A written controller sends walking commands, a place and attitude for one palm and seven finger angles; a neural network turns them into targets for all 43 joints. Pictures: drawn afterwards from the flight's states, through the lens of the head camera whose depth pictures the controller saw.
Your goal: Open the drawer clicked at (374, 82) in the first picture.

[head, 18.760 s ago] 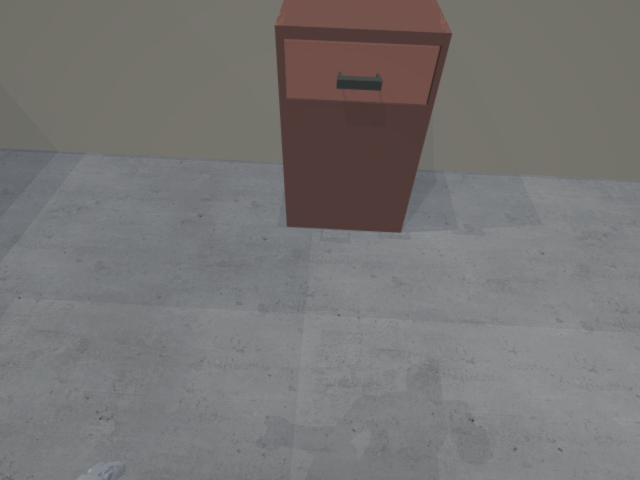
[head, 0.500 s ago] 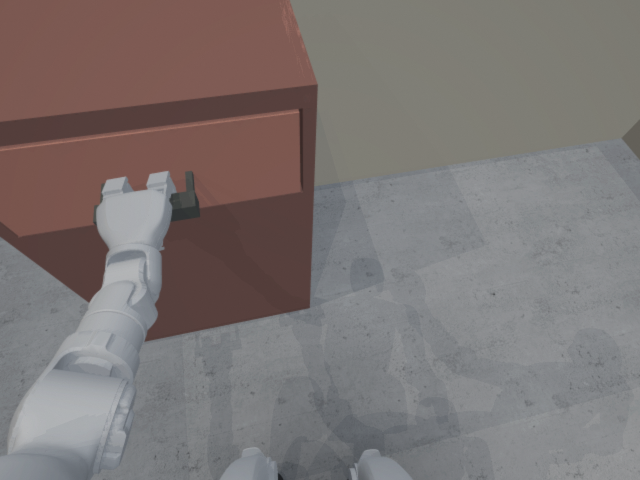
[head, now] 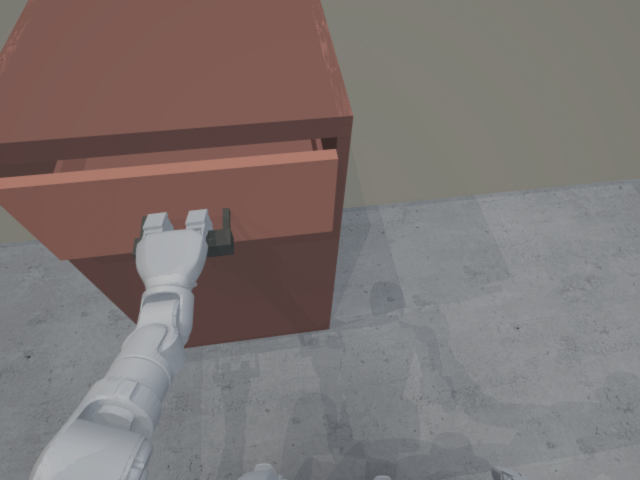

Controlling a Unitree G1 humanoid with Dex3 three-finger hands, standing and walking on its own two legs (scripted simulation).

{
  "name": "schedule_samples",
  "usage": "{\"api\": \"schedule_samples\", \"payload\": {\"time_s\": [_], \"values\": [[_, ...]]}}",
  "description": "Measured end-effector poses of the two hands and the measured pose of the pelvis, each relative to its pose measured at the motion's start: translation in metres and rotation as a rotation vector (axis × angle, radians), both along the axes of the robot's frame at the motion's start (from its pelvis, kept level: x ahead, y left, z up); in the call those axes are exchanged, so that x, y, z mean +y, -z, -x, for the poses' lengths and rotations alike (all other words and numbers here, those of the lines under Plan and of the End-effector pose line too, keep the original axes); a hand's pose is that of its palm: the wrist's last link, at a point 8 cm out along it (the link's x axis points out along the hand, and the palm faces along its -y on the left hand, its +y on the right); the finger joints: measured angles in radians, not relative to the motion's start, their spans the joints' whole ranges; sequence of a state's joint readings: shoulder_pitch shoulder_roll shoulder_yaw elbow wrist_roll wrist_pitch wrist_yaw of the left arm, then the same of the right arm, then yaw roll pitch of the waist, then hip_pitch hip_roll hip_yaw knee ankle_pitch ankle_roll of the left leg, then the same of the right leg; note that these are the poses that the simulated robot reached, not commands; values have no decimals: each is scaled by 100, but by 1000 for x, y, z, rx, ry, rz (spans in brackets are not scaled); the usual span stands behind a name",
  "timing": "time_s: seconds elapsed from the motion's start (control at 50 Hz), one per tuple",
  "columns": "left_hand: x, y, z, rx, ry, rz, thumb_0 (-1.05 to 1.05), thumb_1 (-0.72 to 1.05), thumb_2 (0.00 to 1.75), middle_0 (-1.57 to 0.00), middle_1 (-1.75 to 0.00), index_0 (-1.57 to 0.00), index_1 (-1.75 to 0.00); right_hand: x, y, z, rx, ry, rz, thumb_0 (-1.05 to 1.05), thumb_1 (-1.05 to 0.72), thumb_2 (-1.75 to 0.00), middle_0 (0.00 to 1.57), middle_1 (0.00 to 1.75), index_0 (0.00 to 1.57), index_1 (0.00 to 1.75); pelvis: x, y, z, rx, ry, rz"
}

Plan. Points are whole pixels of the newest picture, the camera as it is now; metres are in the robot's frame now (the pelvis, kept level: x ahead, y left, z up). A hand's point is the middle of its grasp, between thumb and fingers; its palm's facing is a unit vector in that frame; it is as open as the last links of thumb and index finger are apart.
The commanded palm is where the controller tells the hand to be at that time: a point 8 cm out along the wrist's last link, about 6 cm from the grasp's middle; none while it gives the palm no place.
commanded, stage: pull the drawer open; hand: left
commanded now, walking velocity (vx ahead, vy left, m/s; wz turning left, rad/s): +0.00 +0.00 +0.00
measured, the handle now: (186, 232) +0.46 +0.21 -0.02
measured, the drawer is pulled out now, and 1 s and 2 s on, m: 0.04 0.20 0.30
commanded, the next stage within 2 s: open the thumb to release the handle in 1.66 s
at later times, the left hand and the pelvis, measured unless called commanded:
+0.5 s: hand (185, 304) +0.35 +0.19 -0.04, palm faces -0.02 -0.07 -1.00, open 6.3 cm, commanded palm +0.30 +0.20 +0.02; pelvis -0.01 -0.01 +0.01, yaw -2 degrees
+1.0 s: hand (182, 387) +0.24 +0.17 -0.04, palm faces -0.03 -0.12 -0.99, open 6.4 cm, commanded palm +0.19 +0.18 +0.02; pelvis +0.00 -0.02 +0.01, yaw +0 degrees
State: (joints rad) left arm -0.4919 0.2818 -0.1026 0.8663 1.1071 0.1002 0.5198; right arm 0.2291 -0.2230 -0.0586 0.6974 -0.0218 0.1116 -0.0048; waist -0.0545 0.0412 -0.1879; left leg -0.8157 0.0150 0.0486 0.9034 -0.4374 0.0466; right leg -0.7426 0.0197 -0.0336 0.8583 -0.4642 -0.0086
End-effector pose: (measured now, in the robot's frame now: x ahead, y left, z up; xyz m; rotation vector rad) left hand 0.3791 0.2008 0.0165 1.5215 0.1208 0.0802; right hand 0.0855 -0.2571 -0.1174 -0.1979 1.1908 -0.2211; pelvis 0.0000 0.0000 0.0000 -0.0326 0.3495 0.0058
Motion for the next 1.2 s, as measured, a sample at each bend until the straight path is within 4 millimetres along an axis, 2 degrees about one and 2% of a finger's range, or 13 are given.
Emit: {"api": "schedule_samples", "payload": {"time_s": [0.12,0.28,0.38,0.46,0.56,0.78,0.88,1.02,1.2], "values": [[0,-2,-1,22,-6,-7,0,62,77,-32,-135,-35,-133,0,4,7,-12,7,-8,0,-91,-90,20,30,21,30,-4,3,9,-2,-1,-3],[-1,-2,2,27,-5,1,0,63,75,-30,-135,-35,-131,-5,8,48,41,60,-19,0,-91,-90,20,30,21,30,-8,4,18,-2,15,-6],[-2,-1,19,15,-3,12,1,64,75,-28,-135,-34,-131,-8,6,68,75,99,-28,0,-91,-90,20,30,21,30,-9,0,16,-13,31,-8],[-5,0,39,2,-2,21,1,65,75,-26,-135,-34,-131,-10,1,69,71,105,-31,1,-91,-90,20,30,21,30,-8,-4,12,-31,37,-10],[-9,1,63,-7,-5,25,1,65,76,-25,-135,-34,-131,-11,-4,44,11,74,-29,1,-91,-90,20,30,20,30,-8,-7,9,-55,32,-11],[-16,-1,109,6,-25,44,2,64,75,-25,-135,-35,-130,1,-25,-51,-232,-53,-56,1,-91,-90,20,30,20,30,-9,-8,5,-99,18,-17],[-19,-1,130,7,-30,53,3,64,74,-25,-135,-36,-130,10,-34,-82,-304,-115,-73,1,-91,-90,20,30,20,30,-13,-8,3,-115,8,-21],[-24,-2,161,12,-41,68,4,64,74,-24,-135,-36,-129,18,-39,-102,-350,-169,-107,1,-91,-90,20,30,21,30,-19,-6,2,-129,4,-25],[-31,-3,204,19,-52,75,4,63,73,-24,-135,-37,-130,18,-29,-101,-349,-211,-139,1,-91,-90,20,30,21,30,-26,0,4,-133,2,-32]]}}
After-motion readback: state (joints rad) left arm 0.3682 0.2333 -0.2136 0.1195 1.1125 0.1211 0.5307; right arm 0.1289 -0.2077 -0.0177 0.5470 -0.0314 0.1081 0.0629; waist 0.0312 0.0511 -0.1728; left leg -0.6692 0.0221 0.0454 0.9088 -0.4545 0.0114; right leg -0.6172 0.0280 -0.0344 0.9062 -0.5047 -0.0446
